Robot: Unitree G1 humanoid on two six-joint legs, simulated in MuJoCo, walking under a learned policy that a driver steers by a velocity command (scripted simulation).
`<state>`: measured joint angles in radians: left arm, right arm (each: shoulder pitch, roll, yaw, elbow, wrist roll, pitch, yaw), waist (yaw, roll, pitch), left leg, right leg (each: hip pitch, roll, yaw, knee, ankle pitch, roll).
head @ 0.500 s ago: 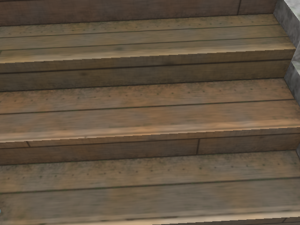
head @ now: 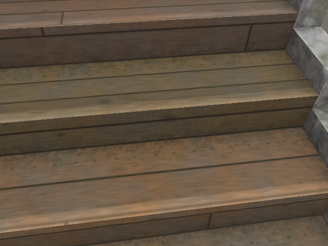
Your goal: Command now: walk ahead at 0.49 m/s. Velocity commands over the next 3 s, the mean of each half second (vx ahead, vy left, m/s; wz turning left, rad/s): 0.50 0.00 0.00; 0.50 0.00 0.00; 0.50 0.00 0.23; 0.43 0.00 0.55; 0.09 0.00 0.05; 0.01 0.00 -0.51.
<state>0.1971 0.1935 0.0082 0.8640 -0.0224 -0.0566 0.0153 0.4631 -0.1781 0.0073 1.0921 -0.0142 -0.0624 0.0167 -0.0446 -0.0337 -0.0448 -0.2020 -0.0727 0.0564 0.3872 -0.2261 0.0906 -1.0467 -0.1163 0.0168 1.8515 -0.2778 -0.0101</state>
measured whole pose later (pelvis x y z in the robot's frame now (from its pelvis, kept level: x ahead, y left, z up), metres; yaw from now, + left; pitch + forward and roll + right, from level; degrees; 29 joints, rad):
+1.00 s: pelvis +0.58 -0.08 +0.26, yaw +1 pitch +7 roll +4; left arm 0.36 0.23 0.02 1.10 0.05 -0.08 -0.12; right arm 0.14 -0.18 0.00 0.90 -0.05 -0.03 0.06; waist -0.05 -0.06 -0.13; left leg -0.68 -0.06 0.15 0.99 -0.44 0.09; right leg -0.64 0.07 0.21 1.70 0.04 -0.17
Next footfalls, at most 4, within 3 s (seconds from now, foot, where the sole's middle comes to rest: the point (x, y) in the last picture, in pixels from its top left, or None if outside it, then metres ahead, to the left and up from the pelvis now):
0.28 right None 0.37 -0.17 -0.61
0.84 left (160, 176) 0.66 0.01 -0.45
1.36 right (226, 82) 0.96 -0.25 -0.28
1.94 left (138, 7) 1.23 0.08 -0.11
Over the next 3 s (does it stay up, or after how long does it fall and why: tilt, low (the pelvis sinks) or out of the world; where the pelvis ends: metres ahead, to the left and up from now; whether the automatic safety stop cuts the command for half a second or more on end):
stays up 1.36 0.00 0.68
